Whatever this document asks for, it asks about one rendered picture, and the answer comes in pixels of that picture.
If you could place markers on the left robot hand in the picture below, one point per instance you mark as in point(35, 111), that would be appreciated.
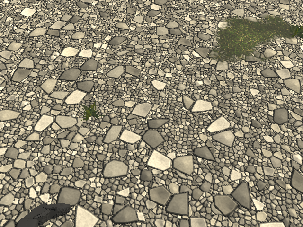
point(43, 213)

